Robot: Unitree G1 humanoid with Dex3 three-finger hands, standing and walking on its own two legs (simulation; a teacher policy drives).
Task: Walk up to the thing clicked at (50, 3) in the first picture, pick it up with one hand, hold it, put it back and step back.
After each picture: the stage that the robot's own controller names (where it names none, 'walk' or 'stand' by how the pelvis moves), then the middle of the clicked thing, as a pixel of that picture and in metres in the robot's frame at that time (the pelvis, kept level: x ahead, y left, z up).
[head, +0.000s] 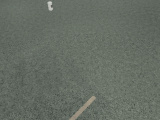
stand; (50, 6) +2.33 +0.55 -0.72
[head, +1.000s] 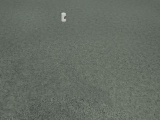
walk; (63, 17) +2.21 +0.25 -0.70
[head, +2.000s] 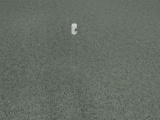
walk; (74, 29) +1.60 +0.14 -0.70
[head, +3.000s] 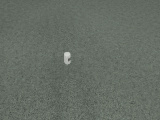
walk; (67, 58) +1.11 +0.18 -0.70
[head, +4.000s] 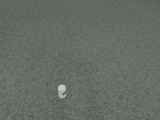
walk; (62, 91) +0.76 +0.19 -0.70
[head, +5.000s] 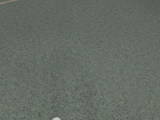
stand; out of the picture +0.51 +0.18 -0.70
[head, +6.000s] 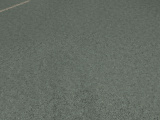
stand; out of the picture +0.43 +0.22 -0.71
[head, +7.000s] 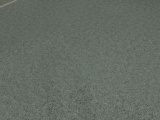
walk; out of the picture +0.38 +0.24 -0.72
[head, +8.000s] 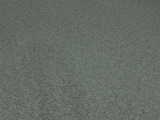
walk; out of the picture +0.38 +0.22 -0.70
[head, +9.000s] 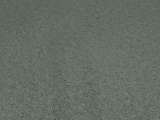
stand; out of the picture +0.33 +0.19 -0.70
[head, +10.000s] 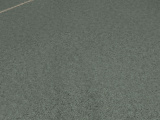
stand; out of the picture +0.35 +0.20 -0.72
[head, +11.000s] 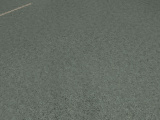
stand; out of the picture +0.33 +0.21 -0.72
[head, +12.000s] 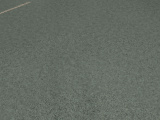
stand; out of the picture +0.32 +0.20 -0.72
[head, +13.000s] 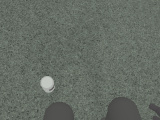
go down; (48, 84) +0.41 +0.17 -0.43
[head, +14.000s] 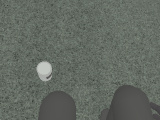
go down; (44, 71) +0.45 +0.16 -0.33
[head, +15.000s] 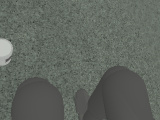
close in; (1, 53) +0.45 +0.19 -0.25
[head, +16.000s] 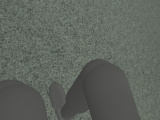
close; out of the picture +0.44 +0.22 -0.24
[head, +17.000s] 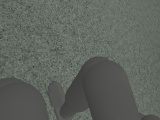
lift; out of the picture +0.44 +0.21 -0.24
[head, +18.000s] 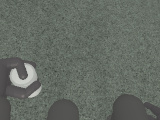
lift; (27, 81) +0.34 +0.20 -0.06
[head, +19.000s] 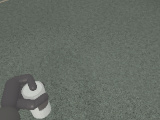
hold; (37, 100) +0.32 +0.17 +0.01
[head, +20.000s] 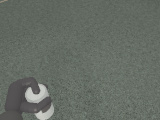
hold; (40, 102) +0.31 +0.17 -0.01
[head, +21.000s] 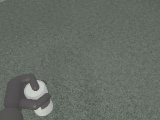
hold; (39, 98) +0.32 +0.17 +0.00
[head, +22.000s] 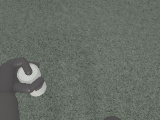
crouch; (33, 80) +0.38 +0.17 -0.06
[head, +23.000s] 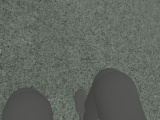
lower; out of the picture +0.49 +0.21 -0.16
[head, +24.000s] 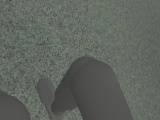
lower; out of the picture +0.47 +0.23 -0.25
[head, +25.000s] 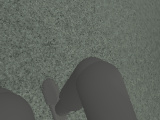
lower; out of the picture +0.47 +0.23 -0.25
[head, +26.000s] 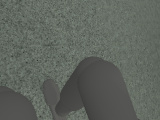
lower; out of the picture +0.47 +0.22 -0.25
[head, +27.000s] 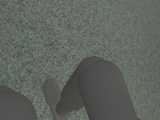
lower; out of the picture +0.47 +0.22 -0.25
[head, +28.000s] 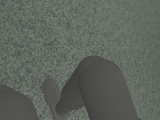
open; out of the picture +0.46 +0.21 -0.25
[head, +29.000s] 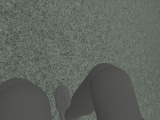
stand; out of the picture +0.45 +0.21 -0.26
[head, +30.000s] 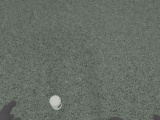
stand; (56, 102) +0.41 +0.16 -0.55
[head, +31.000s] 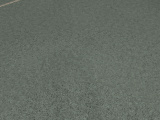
stand; out of the picture +0.38 +0.16 -0.67
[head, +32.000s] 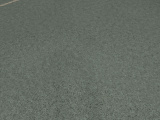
stand; out of the picture +0.37 +0.16 -0.67
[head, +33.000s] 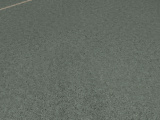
stand; out of the picture +0.38 +0.15 -0.70
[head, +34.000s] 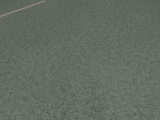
stand; out of the picture +0.38 +0.17 -0.72
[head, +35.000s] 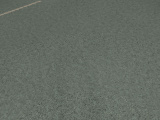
stand; out of the picture +0.36 +0.17 -0.73
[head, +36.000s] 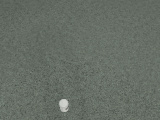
walk; (64, 105) +0.49 +0.13 -0.71
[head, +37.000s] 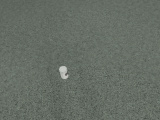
walk; (63, 72) +0.82 +0.24 -0.69
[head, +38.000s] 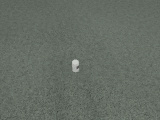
stand; (75, 66) +1.02 +0.13 -0.70
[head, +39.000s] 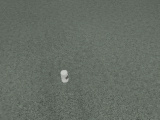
stand; (64, 76) +0.96 +0.20 -0.72
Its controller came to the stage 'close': yes
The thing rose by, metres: 0.70
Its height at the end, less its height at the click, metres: +0.00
